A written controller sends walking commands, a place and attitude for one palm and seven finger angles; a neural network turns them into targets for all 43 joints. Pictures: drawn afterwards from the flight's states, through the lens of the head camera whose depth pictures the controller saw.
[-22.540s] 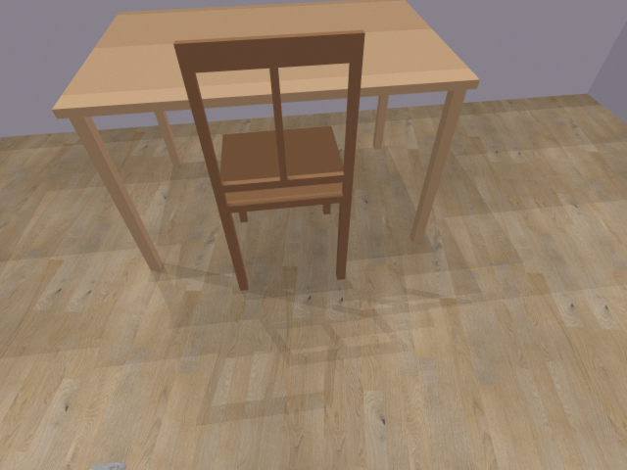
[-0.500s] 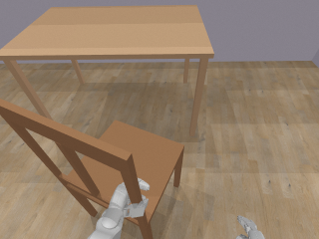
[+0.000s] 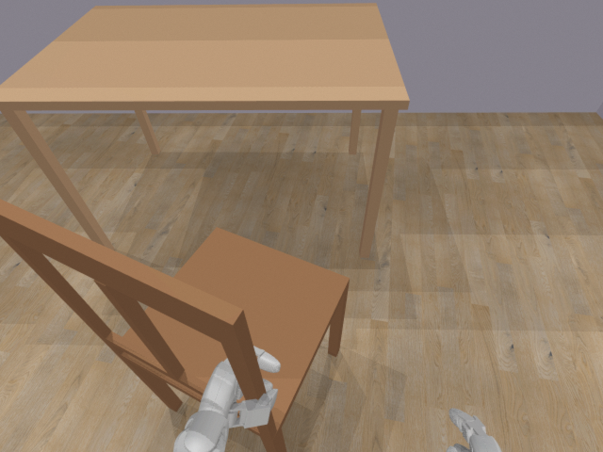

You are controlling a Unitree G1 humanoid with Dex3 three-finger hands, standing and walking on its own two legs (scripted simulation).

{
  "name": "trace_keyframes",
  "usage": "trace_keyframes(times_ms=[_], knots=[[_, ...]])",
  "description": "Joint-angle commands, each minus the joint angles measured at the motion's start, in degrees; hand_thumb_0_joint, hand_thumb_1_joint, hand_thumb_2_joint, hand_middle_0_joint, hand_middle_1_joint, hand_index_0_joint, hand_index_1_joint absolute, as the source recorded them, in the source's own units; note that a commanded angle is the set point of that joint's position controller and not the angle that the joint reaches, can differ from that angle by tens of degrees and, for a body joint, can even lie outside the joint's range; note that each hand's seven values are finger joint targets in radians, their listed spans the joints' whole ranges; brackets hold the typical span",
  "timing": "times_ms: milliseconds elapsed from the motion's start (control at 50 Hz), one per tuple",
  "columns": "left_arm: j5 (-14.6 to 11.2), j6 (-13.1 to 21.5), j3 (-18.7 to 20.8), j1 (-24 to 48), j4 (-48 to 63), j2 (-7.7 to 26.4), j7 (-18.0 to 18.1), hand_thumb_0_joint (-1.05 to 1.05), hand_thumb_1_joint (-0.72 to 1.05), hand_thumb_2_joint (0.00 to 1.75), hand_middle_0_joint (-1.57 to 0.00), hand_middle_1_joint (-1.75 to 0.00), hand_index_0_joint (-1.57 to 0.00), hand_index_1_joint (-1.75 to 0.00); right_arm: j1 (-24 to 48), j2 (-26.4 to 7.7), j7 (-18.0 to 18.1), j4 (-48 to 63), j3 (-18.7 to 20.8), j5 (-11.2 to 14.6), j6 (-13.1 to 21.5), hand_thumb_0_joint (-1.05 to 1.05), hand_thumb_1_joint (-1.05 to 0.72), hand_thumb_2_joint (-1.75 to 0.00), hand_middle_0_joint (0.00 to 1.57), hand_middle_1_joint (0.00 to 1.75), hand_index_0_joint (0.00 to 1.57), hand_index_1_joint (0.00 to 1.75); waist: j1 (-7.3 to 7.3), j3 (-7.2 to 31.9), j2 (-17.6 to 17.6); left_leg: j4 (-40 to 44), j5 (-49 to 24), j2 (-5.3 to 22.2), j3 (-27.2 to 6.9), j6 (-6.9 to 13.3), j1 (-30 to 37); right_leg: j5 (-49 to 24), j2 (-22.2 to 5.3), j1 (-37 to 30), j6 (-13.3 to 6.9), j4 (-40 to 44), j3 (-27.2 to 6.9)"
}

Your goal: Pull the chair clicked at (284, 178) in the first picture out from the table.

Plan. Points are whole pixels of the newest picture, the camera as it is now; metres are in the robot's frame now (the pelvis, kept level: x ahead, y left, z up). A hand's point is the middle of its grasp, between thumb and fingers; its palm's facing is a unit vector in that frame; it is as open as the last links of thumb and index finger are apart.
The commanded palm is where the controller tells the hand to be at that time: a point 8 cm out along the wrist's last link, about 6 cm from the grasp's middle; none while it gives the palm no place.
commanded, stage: open the thumb and straighten the fingers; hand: left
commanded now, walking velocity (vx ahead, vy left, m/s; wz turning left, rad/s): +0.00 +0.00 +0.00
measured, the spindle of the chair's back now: (149, 335) +0.31 +0.26 -0.07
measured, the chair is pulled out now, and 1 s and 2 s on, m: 0.56 0.56 0.56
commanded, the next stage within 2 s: draw the fingers out of the gap in 0.78 s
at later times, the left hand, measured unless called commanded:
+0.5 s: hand (258, 399) +0.21 +0.08 -0.07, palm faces -0.17 -0.98 -0.11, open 13.5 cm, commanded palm +0.21 +0.13 -0.05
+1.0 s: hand (243, 413) +0.20 +0.10 -0.07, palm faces -0.15 -0.98 -0.08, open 17.4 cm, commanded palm +0.17 +0.15 -0.05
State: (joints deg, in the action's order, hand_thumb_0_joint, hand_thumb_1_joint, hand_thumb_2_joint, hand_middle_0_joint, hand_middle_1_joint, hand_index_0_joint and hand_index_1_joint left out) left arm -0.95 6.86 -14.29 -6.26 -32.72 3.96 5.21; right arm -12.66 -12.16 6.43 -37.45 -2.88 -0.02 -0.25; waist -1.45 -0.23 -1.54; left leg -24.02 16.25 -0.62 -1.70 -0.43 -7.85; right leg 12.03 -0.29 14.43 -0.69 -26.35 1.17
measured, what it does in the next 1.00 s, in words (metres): stands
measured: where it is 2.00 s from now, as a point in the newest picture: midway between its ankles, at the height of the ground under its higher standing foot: outside the picture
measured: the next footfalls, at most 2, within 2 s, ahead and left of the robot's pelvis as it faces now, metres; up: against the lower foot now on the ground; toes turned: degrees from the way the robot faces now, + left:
none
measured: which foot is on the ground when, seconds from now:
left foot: down 0.00-1.00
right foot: down 0.00-1.00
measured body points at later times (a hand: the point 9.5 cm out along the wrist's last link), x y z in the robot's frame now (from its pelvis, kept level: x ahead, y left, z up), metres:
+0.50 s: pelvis -0.03 -0.01 -0.04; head -0.01 -0.03 +0.41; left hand +0.22 +0.13 -0.06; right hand +0.14 -0.25 -0.13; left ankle -0.04 +0.13 -0.74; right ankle +0.02 -0.11 -0.74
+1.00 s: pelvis -0.01 +0.00 -0.05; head +0.01 -0.02 +0.40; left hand +0.20 +0.15 -0.06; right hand +0.15 -0.24 -0.13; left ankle -0.04 +0.13 -0.74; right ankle +0.02 -0.11 -0.74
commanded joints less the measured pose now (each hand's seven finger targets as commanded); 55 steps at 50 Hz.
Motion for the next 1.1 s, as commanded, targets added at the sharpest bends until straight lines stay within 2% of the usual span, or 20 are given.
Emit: trace_keyframes(times_ms=[0, 20, 40, 60, 80, 100, 140, 220, 260, 380, 480, 520, 540, 620, 660, 740, 820, 860, 940, 1080], knots=[[0.3, 4.4, 2.0, 8.0, 13.4, 2.0, 0.8, 0.0, 0.9, 0.9, -0.5, -1.45, -0.5, -1.45, 4.2, -5.5, 0.6, 8.3, 2.1, -0.1, 2.5, 0.0, -0.9, -0.9, 0.2, 0.3, 0.2, 0.3, 0.86, 11.3, 2.3, 1.9, -20.3, 5.2, -2.1, 0.6, -0.3, -20.0, -5.6, -8.9, -0.9, 1.7, -2.9], [0.3, 4.5, 3.7, 6.1, 13.3, 3.6, 1.0, 0.0, 0.9, 0.9, -0.5, -1.45, -0.5, -1.45, 4.2, -5.6, 0.7, 8.3, 2.4, -0.1, 2.4, 0.0, -0.9, -0.9, 0.2, 0.3, 0.2, 0.3, 1.07, 11.4, 2.6, 1.8, -19.5, 5.1, -1.9, 0.6, -0.3, -20.0, -5.9, -8.9, -0.8, 2.0, -3.2], [0.1, 0.2, 0.3, 1.1, 3.8, 0.1, -1.1, 0.0, 0.78, 0.84, -0.5, -1.45, -0.5, -1.45, 2.6, -8.0, -2.0, 6.8, 3.8, 2.8, 2.2, 0.0, -0.9, -0.9, 0.2, 0.3, 0.2, 0.3, -3.28, 11.2, 6.0, -2.1, -16.0, 1.7, 1.6, 0.5, -5.9, -16.9, -3.8, -3.3, -0.8, -2.4, 0.5], [-1.6, 0.3, 1.6, 5.9, 9.2, -0.6, -2.1, 0.0, 0.66, 0.78, -0.5, -1.45, -0.5, -1.45, 2.2, -7.2, -3.6, 8.3, 3.6, 2.9, 2.4, 0.0, -0.9, -0.9, 0.2, 0.3, 0.2, 0.3, -2.2, 8.4, 10.1, -4.3, -12.5, 1.2, 1.4, 1.0, -10.1, -15.0, -3.3, -0.5, -0.7, -3.7, 0.8], [-1.5, 1.2, 4.6, 11.5, 16.4, 4.3, -3.0, 0.0, 0.54, 0.73, -0.5, -1.45, -0.5, -1.45, 3.8, -7.5, -4.4, 9.4, 4.4, 3.0, 3.4, 0.0, -0.9, -0.9, 0.2, 0.3, 0.2, 0.3, -2.15, 10.8, 7.2, -5.6, -8.5, 0.3, 1.6, 1.2, -12.3, -11.0, -3.1, 0.4, -0.5, -4.2, -0.4], [-1.8, 1.2, 5.5, 9.0, 18.9, 4.7, -3.7, 0.0, 0.42, 0.67, -0.5, -1.45, -0.5, -1.45, 4.3, -7.0, -4.9, 10.6, 4.6, 2.8, 4.7, 0.0, -0.9, -0.9, 0.2, 0.3, 0.2, 0.3, -0.91, 13.0, 4.9, -7.0, -6.8, -0.3, 1.9, 1.4, -13.4, -8.5, -2.9, 0.3, -0.5, -5.4, -0.8], [-1.9, 0.2, 3.6, 7.5, 23.5, 3.9, -4.8, 0.0, 0.17, 0.55, -0.5, -1.45, -0.5, -1.45, 4.4, -6.7, -5.5, 12.2, 4.5, 3.1, 6.2, 0.0, -0.9, -0.9, 0.2, 0.3, 0.2, 0.3, -1.25, 15.3, 2.0, -9.3, -5.6, -0.4, 1.6, 1.5, -14.6, -6.3, -2.6, 2.6, -0.7, -7.5, -0.9], [-1.7, -3.5, 4.2, 4.5, 24.5, 3.9, -5.2, 0.0, -0.31, 0.32, -0.5, -1.45, -0.5, -1.45, 4.1, -7.4, -5.8, 14.2, 4.3, 2.9, 7.0, 0.0, -0.9, -0.9, 0.2, 0.3, 0.2, 0.3, -1.43, 14.0, 3.2, -12.9, -2.5, -0.6, 1.1, 1.6, -20.2, -2.2, -2.0, 7.1, -0.4, -11.1, -0.2], [-1.9, -5.7, 6.7, 5.7, 27.2, 6.9, -5.0, 0.0, -0.55, 0.2, -0.45, -1.3, -0.45, -1.3, 4.2, -8.2, -5.5, 15.2, 4.3, 3.1, 6.9, 0.0, -0.9, -0.9, 0.2, 0.3, 0.2, 0.3, -1.4, 14.9, 4.3, -13.6, -0.1, -0.5, 0.9, 1.8, -21.8, 1.5, -1.9, 8.2, -0.2, -11.7, -0.3], [-2.7, -11.1, 7.1, 5.7, 29.8, 6.4, -5.2, 0.0, -0.55, 0.2, -0.3, -0.87, -0.3, -0.87, 4.0, -8.4, -3.9, 17.0, 3.7, 2.9, 7.7, 0.0, -0.9, -0.9, 0.2, 0.3, 0.2, 0.3, -1.46, 14.6, 6.1, -16.0, 3.3, -0.9, 0.8, 2.1, -25.2, 6.7, -1.9, 10.0, 0.4, -12.3, -0.3], [-2.8, -12.9, 6.8, 8.9, 32.2, 6.6, -5.6, 0.0, -0.55, 0.2, -0.18, -0.51, -0.18, -0.51, 3.3, -8.5, -2.9, 17.4, 3.3, 2.8, 8.6, 0.0, -0.9, -0.9, 0.2, 0.3, 0.2, 0.3, -2.26, 14.5, 5.7, -17.3, 4.4, -1.1, 0.4, 2.3, -25.6, 8.9, -1.9, 11.7, 0.6, -12.5, -0.2], [-2.7, -13.3, 5.7, 7.5, 33.4, 5.4, -5.8, 0.0, -0.55, 0.2, -0.13, -0.36, -0.13, -0.36, 2.9, -8.3, -2.9, 17.8, 3.3, 2.7, 9.2, 0.0, -0.9, -0.9, 0.2, 0.3, 0.2, 0.3, -2.03, 15.3, 4.3, -17.8, 3.4, -1.2, 0.4, 2.3, -25.3, 7.7, -1.9, 11.7, 0.5, -13.2, 0.1], [-2.8, -13.8, 8.7, 3.6, 31.8, 8.1, -5.9, 0.0, -0.55, 0.2, -0.1, -0.29, -0.1, -0.29, 2.7, -8.6, -2.8, 17.9, 3.3, 2.7, 9.2, 0.0, -0.9, -0.9, 0.2, 0.3, 0.2, 0.3, -1.18, 14.9, 5.5, -17.9, 3.2, -1.2, 0.5, 2.2, -26.3, 7.6, -1.9, 11.4, 0.4, -13.3, 0.1], [-2.5, -14.5, 6.9, 3.2, 34.9, 6.7, -6.5, 0.0, -0.55, 0.2, 0.0, 0.0, 0.0, 0.0, 2.1, -8.3, -2.7, 18.7, 3.1, 2.6, 9.6, 0.0, -0.9, -0.9, 0.2, 0.3, 0.2, 0.3, -1.73, 15.3, 5.6, -18.8, 2.6, -1.3, 0.5, 2.3, -26.7, 6.3, -2.1, 11.3, 0.7, -13.8, -0.1], [-2.3, -14.6, 6.3, 5.6, 36.7, 6.7, -6.5, 0.0, -0.55, 0.2, 0.0, 0.0, 0.0, 0.0, 1.8, -8.5, -2.5, 18.7, 3.1, 2.6, 9.7, 0.0, -0.9, -0.9, 0.2, 0.3, 0.2, 0.3, -2.56, 15.8, 4.8, -19.3, 2.2, -1.3, 0.4, 2.5, -26.1, 6.2, -2.0, 12.0, 0.8, -14.1, 0.1], [-2.7, -14.8, 7.7, 0.2, 37.9, 8.0, -6.3, 0.0, -0.55, 0.2, 0.0, 0.0, 0.0, 0.0, 1.0, -8.5, -2.4, 19.0, 3.1, 2.4, 10.4, 0.0, -0.9, -0.9, 0.2, 0.3, 0.2, 0.3, -1.88, 16.8, 6.0, -19.9, 0.2, -1.3, 0.1, 2.4, -26.7, 3.4, -1.9, 10.8, 0.7, -14.8, 0.3], [-2.1, -14.9, 6.5, 1.4, 39.9, 7.6, -6.5, 0.0, -0.55, 0.2, 0.0, 0.0, 0.0, 0.0, 0.2, -8.5, -2.2, 18.8, 3.1, 2.3, 10.7, 0.0, -0.9, -0.9, 0.2, 0.3, 0.2, 0.3, -2.68, 16.3, 4.2, -20.6, -0.2, -1.5, 0.1, 2.4, -26.5, 2.5, -2.1, 11.7, 0.8, -15.2, 0.4], [-2.2, -15.2, 8.4, -4.9, 39.1, 9.0, -6.7, 0.0, -0.55, 0.2, 0.0, 0.0, 0.0, 0.0, 0.0, -8.5, -2.2, 19.2, 3.2, 2.3, 10.8, 0.0, -0.9, -0.9, 0.2, 0.3, 0.2, 0.3, -1.6, 16.3, 4.2, -20.7, -0.6, -1.3, 0.2, 2.3, -26.9, 2.4, -2.0, 11.6, 0.6, -15.4, 0.4], [-1.9, -15.5, 7.1, -12.6, 43.9, 8.2, -6.9, 0.0, -0.55, 0.2, 0.0, 0.0, 0.0, 0.0, 0.5, -8.0, -2.5, 21.0, 3.3, 2.3, 10.9, 0.0, -0.9, -0.9, 0.2, 0.3, 0.2, 0.3, -1.05, 16.6, 3.3, -21.0, -2.9, -1.3, -0.1, 2.1, -27.1, -0.4, -2.0, 11.4, 0.2, -16.8, 1.3], [-0.4, -14.3, 3.2, -20.5, 53.8, 6.5, -6.1, 0.0, -0.55, 0.2, 0.0, 0.0, 0.0, 0.0, -0.5, -7.5, -2.2, 22.8, 3.7, 2.2, 11.8, 0.0, -0.9, -0.9, 0.2, 0.3, 0.2, 0.3, -1.99, 15.8, 1.8, -22.7, -3.8, -1.3, -0.7, 2.3, -26.3, -0.4, -1.6, 14.8, 0.1, -18.5, 2.2]])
